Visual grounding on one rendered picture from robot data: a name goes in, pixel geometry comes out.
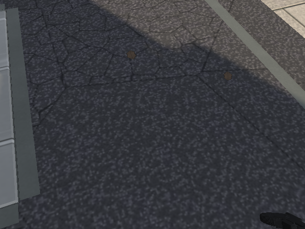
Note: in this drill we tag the robot right hand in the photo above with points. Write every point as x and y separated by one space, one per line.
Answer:
282 221

